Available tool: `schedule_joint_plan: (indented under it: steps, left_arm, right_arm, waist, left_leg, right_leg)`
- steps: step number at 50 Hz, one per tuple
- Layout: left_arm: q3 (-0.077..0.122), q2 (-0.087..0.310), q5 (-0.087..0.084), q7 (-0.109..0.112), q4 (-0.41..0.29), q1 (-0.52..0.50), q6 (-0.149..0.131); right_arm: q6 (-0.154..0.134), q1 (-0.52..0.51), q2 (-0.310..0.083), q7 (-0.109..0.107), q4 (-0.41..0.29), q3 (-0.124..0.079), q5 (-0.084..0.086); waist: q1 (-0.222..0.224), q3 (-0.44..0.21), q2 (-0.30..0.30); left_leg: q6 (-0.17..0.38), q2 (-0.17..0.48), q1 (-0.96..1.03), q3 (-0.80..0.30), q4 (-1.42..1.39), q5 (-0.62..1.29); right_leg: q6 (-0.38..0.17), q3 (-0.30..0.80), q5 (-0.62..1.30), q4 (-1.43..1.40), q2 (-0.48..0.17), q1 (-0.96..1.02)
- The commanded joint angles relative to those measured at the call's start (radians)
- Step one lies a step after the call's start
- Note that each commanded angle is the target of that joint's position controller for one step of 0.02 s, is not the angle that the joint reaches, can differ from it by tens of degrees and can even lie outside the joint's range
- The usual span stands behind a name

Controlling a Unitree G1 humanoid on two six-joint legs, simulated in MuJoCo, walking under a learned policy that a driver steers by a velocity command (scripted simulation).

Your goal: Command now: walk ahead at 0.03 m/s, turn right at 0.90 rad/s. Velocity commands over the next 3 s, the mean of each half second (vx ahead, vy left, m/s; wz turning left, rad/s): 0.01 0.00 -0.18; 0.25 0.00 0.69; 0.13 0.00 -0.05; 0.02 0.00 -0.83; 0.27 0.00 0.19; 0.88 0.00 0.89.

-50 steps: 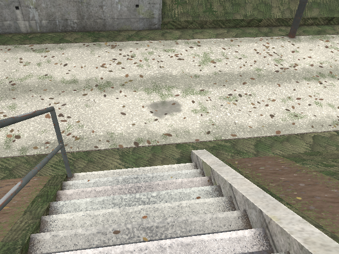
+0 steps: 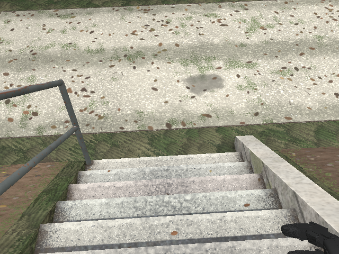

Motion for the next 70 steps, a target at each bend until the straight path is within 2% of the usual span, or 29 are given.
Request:
schedule_joint_plan:
  steps: [1, 7, 10, 13, 14, 15, 16, 17, 20, 25, 30, 33, 35, 36, 39, 40, 41, 42, 43, 45, 46, 50, 53, 58, 62, 63, 64, 65, 70]
  left_arm:
    - [0.017, 0.197, 0.033, 0.031, -0.123, -0.134, -0.029]
    - [0.038, 0.137, -0.044, 0.044, -0.084, 0.07, -0.022]
    - [0.033, 0.159, -0.015, 0.043, -0.126, -0.065, -0.009]
    - [0.02, 0.177, -0.072, 0.023, -0.203, -0.301, 0.036]
    - [0.015, 0.046, -0.102, 0.062, -0.184, -0.184, 0.106]
    - [0.02, 0.039, -0.103, 0.065, -0.194, -0.171, 0.136]
    - [0.042, 0.102, -0.08, 0.056, -0.275, -0.146, 0.111]
    - [0.076, 0.18, -0.069, 0.084, -0.246, -0.246, 0.092]
    - [0.034, 0.066, -0.022, 0.158, -0.256, -0.345, 0.055]
    - [-0.014, 0.026, -0.007, 0.072, -0.279, -0.2, 0.066]
    - [-0.034, 0.011, -0.012, 0.044, -0.408, -0.375, 0.084]
    - [-0.026, 0.02, 0.02, 0.05, -0.405, -0.322, 0.089]
    - [-0.031, 0.012, 0.005, 0.049, -0.437, -0.482, 0.088]
    - [-0.026, 0.013, 0.039, 0.044, -0.372, -0.325, 0.07]
    - [-0.027, 0.008, -0.015, 0.029, -0.4, -0.451, 0.048]
    - [-0.03, -0.01, -0.014, 0.021, -0.391, -0.425, 0.035]
    - [-0.026, -0.023, -0.005, 0.019, -0.317, -0.225, 0.025]
    - [-0.013, -0.007, -0.045, 0.017, -0.328, -0.232, 0.021]
    - [0.002, 0.012, -0.03, 0.013, -0.288, -0.181, 0.001]
    - [0.071, 0.239, -0.002, 0.018, -0.25, 0.016, -0.026]
    - [0.069, 0.206, 0.022, 0.011, -0.222, 0.01, -0.021]
    - [-0.005, -0.088, -0.051, 0.015, -0.186, -0.174, -0.011]
    - [0.017, 0.084, -0.016, 0.038, -0.13, -0.16, -0.028]
    - [-0.031, -0.022, -0.028, 0.09, 0.117, 0.311, -0.057]
    - [-0.029, 0.064, 0.003, 0.008, -0.001, -0.068, -0.019]
    - [-0.037, 0.045, -0.012, 0.001, -0.008, -0.104, -0.022]
    - [0.001, 0.06, -0.156, 0.041, 0.063, 0.056, 0.018]
    - [-0.047, 0.045, -0.02, 0.032, 0.016, -0.023, -0.009]
    - [-0.028, 0.061, -0.012, -0.04, 0.027, 0.056, 0.031]
  right_arm:
    - [0.022, 0.248, 0.004, 0.043, -0.003, 0.013, -0.019]
    - [0.061, -0.054, -0.023, -0.019, -0.164, 0.004, -0.018]
    - [0.075, 0.219, 0.011, -0.008, -0.029, 0.0, -0.01]
    - [0.062, 0.381, -0.026, 0.03, 0.08, -0.028, 0.037]
    - [0.08, 0.401, 0.048, 0.001, 0.084, -0.001, 0.121]
    - [0.076, 0.409, 0.0, -0.019, 0.087, 0.004, 0.111]
    - [0.048, 0.393, -0.307, 0.052, 0.083, -0.092, 0.007]
    - [0.05, 0.376, -0.244, 0.071, 0.041, -0.096, -0.025]
    - [0.062, 0.446, -0.131, 0.046, 0.072, -0.08, -0.009]
    - [0.013, 0.374, -0.06, 0.031, 0.122, -0.053, -0.003]
    - [-0.068, 0.502, -0.102, -0.039, 0.201, -0.055, 0.007]
    - [-0.078, 0.478, -0.104, -0.022, 0.194, -0.056, -0.026]
    - [-0.069, 0.543, -0.116, -0.002, 0.187, -0.084, 0.036]
    - [-0.084, 0.499, -0.071, 0.01, 0.212, -0.048, -0.023]
    - [-0.084, 0.457, -0.121, 0.031, 0.18, -0.07, 0.063]
    - [-0.073, 0.382, -0.127, 0.038, 0.17, -0.067, 0.038]
    - [-0.071, 0.216, -0.094, 0.039, 0.132, -0.054, -0.014]
    - [-0.063, 0.236, -0.092, 0.045, 0.147, -0.06, 0.048]
    - [-0.059, 0.245, -0.102, 0.06, 0.141, -0.063, 0.03]
    - [-0.058, 0.383, 0.041, 0.079, 0.109, -0.038, 0.01]
    - [-0.06, 0.291, -0.02, 0.058, 0.098, -0.04, -0.026]
    - [-0.011, 0.386, 0.048, 0.059, 0.238, -0.005, -0.045]
    - [-0.012, 0.31, 0.012, 0.122, 0.236, -0.009, -0.041]
    - [-0.005, -0.035, 0.032, 0.076, 0.175, 0.006, -0.04]
    - [0.014, 0.094, 0.012, 0.104, 0.231, 0.022, -0.056]
    - [0.021, 0.12, 0.002, 0.103, 0.233, 0.02, -0.047]
    - [0.03, 0.05, 0.035, 0.03, 0.256, -0.009, 0.108]
    - [0.027, 0.001, 0.005, 0.074, 0.185, 0.043, -0.031]
    - [-0.011, 0.575, -0.182, 0.005, 0.26, -0.082, -0.017]
  waist:
    - [-0.156, -0.065, -0.073]
    - [0.08, -0.04, -0.039]
    - [-0.016, -0.073, -0.194]
    - [-0.165, -0.084, -0.032]
    - [-0.106, -0.156, -0.116]
    - [-0.075, -0.09, 0.021]
    - [-0.07, -0.016, 0.404]
    - [-0.131, -0.014, 0.155]
    - [-0.141, -0.077, 0.107]
    - [-0.007, -0.06, 0.095]
    - [-0.115, -0.019, 0.148]
    - [-0.104, -0.061, 0.207]
    - [-0.219, 0.013, 0.078]
    - [-0.137, -0.016, 0.218]
    - [-0.19, 0.097, 0.117]
    - [-0.157, 0.053, 0.17]
    - [-0.053, 0.023, 0.196]
    - [0.0, 0.089, 0.025]
    - [-0.027, 0.059, 0.05]
    - [-0.041, -0.023, -0.238]
    - [-0.026, 0.131, 0.001]
    - [-0.12, 0.006, -0.007]
    - [-0.097, 0.026, 0.018]
    - [0.122, 0.051, -0.109]
    - [-0.066, 0.101, -0.056]
    - [-0.086, 0.105, -0.023]
    - [0.015, 0.08, 0.102]
    - [0.007, 0.168, -0.081]
    - [-0.179, -0.152, 0.174]
  left_leg:
    - [-0.013, -0.04, 0.339, 0.085, -0.007, 0.277]
    - [-0.078, 0.0, -0.076, -0.059, -0.48, -0.232]
    - [-0.042, -0.024, 0.285, -0.018, -0.365, -0.008]
    - [-0.025, -0.108, 0.833, 0.114, -0.79, 0.0]
    - [0.052, 0.003, 0.937, 0.012, -0.946, 0.144]
    - [0.07, 0.131, 0.941, -0.212, -0.977, 0.653]
    - [0.268, 0.177, 0.982, -0.559, -1.134, 0.581]
    - [0.285, 0.223, 1.041, -0.673, -1.124, 0.394]
    - [0.347, 0.235, 1.03, -0.604, -1.076, 0.662]
    - [0.361, 0.021, 0.506, -0.318, -1.114, 0.256]
    - [0.315, -0.024, 0.602, -0.407, -1.14, -0.057]
    - [0.351, 0.052, 0.723, -0.541, -1.008, 0.201]
    - [0.37, 0.06, 0.878, -0.686, -1.114, -0.437]
    - [0.336, 0.02, 0.687, -0.691, -1.082, -0.39]
    - [0.384, -0.017, 0.596, -0.689, -1.172, -0.579]
    - [0.372, -0.052, 0.502, -0.66, -1.155, -0.507]
    - [0.339, -0.054, 0.339, -0.63, -1.065, -0.393]
    - [0.387, -0.072, 0.395, -0.622, -1.037, -0.509]
    - [0.37, -0.123, 0.358, -0.582, -0.89, -0.403]
    - [0.204, -0.306, -0.088, -0.302, -0.374, -0.45]
    - [0.164, -0.178, -0.343, -0.324, -0.294, -0.369]
    - [0.034, 0.0, 0.062, -0.041, -0.256, 0.005]
    - [0.038, -0.016, 0.275, 0.062, -0.193, 0.149]
    - [0.018, 0.084, -0.425, -0.095, -0.724, 0.332]
    - [0.082, -0.008, 0.581, 0.106, -0.692, 0.782]
    - [0.069, 0.004, 0.634, 0.078, -0.729, 0.698]
    - [0.075, -0.068, 0.623, 0.136, -0.941, 0.662]
    - [0.073, 0.054, 0.54, -0.004, -1.092, 0.603]
    - [0.275, 0.186, 1.477, 0.045, -1.232, 1.031]
  right_leg:
    - [-0.167, 0.252, 0.524, -0.075, -0.129, -0.274]
    - [-0.24, 0.609, 0.369, 0.021, -0.308, 0.338]
    - [-0.218, 0.613, 0.341, -0.019, -0.296, 0.064]
    - [-0.118, 0.39, 0.281, -0.011, -0.147, -0.259]
    - [-0.038, 0.153, 0.308, 0.08, -0.03, -0.095]
    - [0.038, 0.13, -0.006, 0.195, 0.005, -0.169]
    - [0.113, 0.141, -0.368, 0.26, 0.099, -0.497]
    - [0.157, 0.205, -0.367, 0.339, 0.081, -0.62]
    - [0.199, 0.211, -0.221, 0.728, 0.122, -0.787]
    - [0.19, -0.082, 0.005, 1.156, -0.018, -0.553]
    - [0.228, -0.104, 0.014, 0.714, -0.099, -0.464]
    - [0.189, -0.05, -0.003, 0.815, -0.083, -0.467]
    - [0.201, -0.003, -0.221, 0.294, -0.101, -0.607]
    - [0.154, -0.031, -0.094, 0.635, -0.09, -0.368]
    - [0.165, -0.074, -0.376, 0.154, -0.008, -0.213]
    - [0.158, -0.108, -0.267, 0.218, 0.026, -0.014]
    - [0.139, -0.059, -0.054, 0.364, -0.009, 0.231]
    - [0.111, -0.064, -0.222, -0.193, 0.015, 0.214]
    - [0.075, -0.056, -0.141, -0.119, 0.0, 0.392]
    - [-0.388, 0.64, 0.158, -0.21, -0.43, 0.615]
    - [-0.452, 0.763, 0.268, -0.257, -0.562, 0.608]
    - [-0.134, 0.173, 0.506, -0.093, -0.202, 0.195]
    - [-0.136, 0.039, 0.431, -0.044, -0.153, -0.111]
    - [-0.089, 0.287, 0.403, 0.183, -0.256, 0.622]
    - [-0.125, 0.098, -0.027, 0.098, -0.153, -0.452]
    - [-0.11, 0.108, -0.047, 0.137, -0.158, -0.453]
    - [-0.086, 0.056, 0.035, 0.22, -0.13, -0.184]
    - [-0.1, 0.196, -0.045, 0.245, -0.177, -0.179]
    - [0.023, 0.118, -0.076, 0.932, -0.021, -0.386]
